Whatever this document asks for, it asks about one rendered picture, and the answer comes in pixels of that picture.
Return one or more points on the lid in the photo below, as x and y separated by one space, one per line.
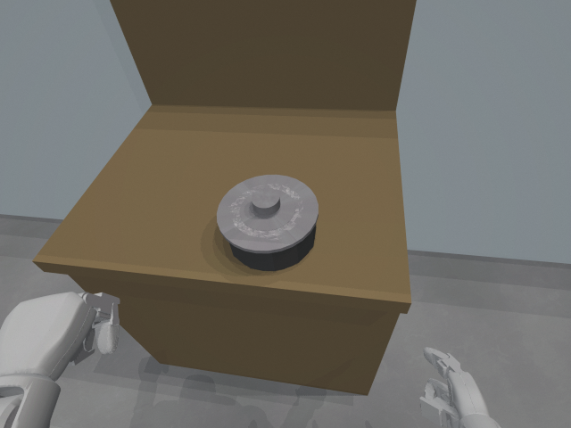
249 231

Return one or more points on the robot left forearm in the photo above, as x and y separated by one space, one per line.
27 400

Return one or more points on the left robot hand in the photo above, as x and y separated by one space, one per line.
44 335

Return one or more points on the knob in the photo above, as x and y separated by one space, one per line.
266 201

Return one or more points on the right robot hand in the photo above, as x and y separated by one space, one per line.
446 405

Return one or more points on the table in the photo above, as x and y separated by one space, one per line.
243 88

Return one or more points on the pot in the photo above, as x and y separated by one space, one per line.
276 260

